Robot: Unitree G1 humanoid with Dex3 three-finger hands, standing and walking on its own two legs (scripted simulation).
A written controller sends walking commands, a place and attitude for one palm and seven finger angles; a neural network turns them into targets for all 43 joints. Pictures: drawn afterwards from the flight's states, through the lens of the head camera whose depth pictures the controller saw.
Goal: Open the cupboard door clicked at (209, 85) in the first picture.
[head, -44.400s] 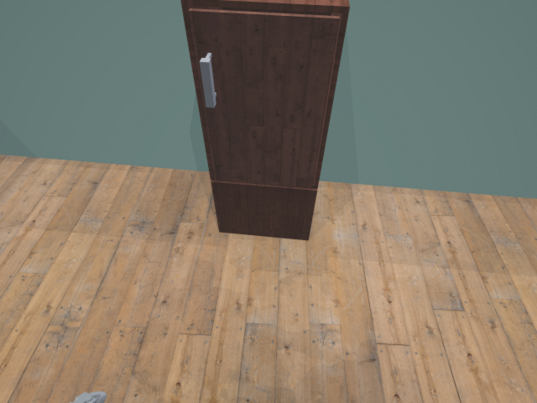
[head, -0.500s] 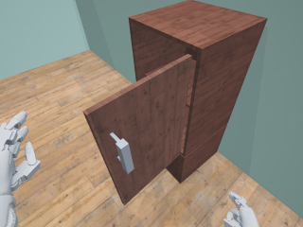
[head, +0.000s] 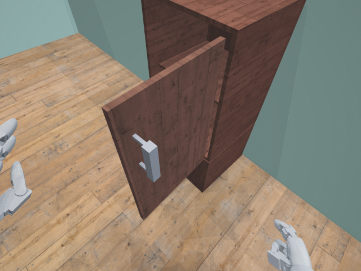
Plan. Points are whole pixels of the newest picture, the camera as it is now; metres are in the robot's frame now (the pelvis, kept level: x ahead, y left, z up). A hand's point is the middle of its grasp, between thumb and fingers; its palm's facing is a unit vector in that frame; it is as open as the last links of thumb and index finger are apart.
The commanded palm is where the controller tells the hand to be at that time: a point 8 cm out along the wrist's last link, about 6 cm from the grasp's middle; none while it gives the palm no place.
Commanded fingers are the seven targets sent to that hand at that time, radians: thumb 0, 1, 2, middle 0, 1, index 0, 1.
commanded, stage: step back with the hand held close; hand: left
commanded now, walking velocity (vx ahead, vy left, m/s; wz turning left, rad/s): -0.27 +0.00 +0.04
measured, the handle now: (145, 157) +0.36 +0.11 +0.02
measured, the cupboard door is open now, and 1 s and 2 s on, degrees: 94 94 94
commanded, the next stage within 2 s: stop stepping back and stand still in 0.62 s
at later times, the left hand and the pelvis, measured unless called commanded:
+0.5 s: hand out of the picture +0.12 +0.29 +0.17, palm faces +0.47 -0.76 -0.45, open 7.4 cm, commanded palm +0.04 +0.32 +0.18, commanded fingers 0.00 0.90 0.90 -0.20 -0.30 -0.20 -0.30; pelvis -0.09 +0.01 -0.01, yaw +3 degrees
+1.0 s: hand out of the picture +0.04 +0.24 +0.17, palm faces +0.31 -0.81 -0.50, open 7.4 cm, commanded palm -0.02 +0.29 +0.18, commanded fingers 0.00 0.90 0.90 -0.20 -0.30 -0.20 -0.30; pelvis -0.18 -0.01 +0.00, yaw -2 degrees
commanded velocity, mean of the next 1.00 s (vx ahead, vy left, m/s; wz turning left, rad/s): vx -0.19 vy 0.00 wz -0.01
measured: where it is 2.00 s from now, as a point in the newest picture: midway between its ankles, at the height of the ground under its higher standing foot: outside the picture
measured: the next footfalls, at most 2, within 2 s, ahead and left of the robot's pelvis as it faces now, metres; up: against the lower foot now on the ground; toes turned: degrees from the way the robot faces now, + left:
right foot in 0.66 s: -0.15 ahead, -0.10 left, +0.00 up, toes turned -3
left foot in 0.80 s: -0.03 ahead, +0.09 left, +0.00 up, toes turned -1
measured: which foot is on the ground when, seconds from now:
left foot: down 0.00-0.66, up 0.68-0.78, down 0.80-1.00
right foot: down 0.00-0.40, up 0.42-0.64, down 0.66-1.00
